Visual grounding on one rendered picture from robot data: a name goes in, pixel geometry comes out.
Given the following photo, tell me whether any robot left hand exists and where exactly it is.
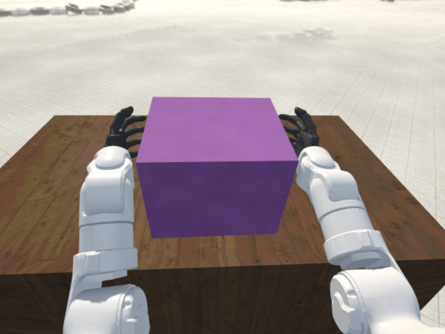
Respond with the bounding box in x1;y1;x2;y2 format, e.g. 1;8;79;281
104;106;146;159

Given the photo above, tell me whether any carton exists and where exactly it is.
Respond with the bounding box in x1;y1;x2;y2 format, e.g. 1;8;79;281
136;97;299;239

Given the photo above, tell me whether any right robot upper arm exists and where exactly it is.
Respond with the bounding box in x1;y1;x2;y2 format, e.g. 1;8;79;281
330;266;445;334

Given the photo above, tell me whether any right robot forearm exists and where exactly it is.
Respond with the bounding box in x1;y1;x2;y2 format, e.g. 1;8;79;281
296;146;421;319

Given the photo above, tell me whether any left robot forearm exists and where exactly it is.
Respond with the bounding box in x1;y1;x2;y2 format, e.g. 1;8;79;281
63;146;138;334

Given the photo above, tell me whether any pedestal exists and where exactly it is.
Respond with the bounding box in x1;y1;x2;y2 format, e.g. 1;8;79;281
0;116;445;334

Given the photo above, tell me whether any robot right hand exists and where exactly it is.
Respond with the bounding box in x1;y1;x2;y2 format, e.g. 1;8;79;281
279;107;319;158

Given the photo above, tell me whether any left robot upper arm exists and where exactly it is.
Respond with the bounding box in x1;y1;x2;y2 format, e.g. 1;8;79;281
64;284;150;334

